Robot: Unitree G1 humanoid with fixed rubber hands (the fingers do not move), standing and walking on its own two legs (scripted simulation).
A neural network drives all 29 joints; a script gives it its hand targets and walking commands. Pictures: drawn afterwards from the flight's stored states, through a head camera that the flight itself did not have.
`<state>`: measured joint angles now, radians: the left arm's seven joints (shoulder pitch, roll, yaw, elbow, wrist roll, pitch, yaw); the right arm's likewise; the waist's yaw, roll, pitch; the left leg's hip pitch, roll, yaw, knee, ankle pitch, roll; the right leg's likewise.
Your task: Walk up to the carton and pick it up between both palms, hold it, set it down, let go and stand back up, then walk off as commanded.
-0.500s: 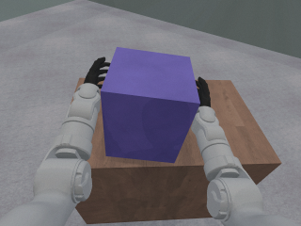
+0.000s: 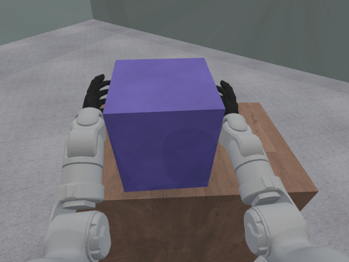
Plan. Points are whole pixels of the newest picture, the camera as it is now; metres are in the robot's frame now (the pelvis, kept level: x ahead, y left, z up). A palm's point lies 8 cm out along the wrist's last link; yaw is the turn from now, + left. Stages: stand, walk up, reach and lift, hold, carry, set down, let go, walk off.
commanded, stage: reach and lift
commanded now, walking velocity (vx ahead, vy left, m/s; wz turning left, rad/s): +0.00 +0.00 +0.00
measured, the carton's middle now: (163, 126) +0.40 -0.01 +0.14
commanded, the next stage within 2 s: hold in 1.10 s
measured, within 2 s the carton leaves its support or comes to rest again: neither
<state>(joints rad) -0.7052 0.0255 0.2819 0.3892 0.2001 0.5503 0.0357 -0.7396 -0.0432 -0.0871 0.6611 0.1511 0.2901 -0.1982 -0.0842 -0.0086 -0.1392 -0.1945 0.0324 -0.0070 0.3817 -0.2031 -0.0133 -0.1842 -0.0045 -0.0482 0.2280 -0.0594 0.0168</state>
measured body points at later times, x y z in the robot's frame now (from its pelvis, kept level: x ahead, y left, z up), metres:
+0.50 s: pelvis +0.00 -0.01 +0.00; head -0.03 +0.00 +0.45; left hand +0.42 +0.14 +0.22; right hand +0.41 -0.16 +0.19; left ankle +0.00 +0.12 -0.75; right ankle +0.04 -0.13 -0.75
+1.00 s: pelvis +0.00 +0.00 +0.00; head -0.06 +0.02 +0.45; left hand +0.39 +0.14 +0.24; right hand +0.38 -0.16 +0.23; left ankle +0.00 +0.12 -0.75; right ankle +0.04 -0.13 -0.75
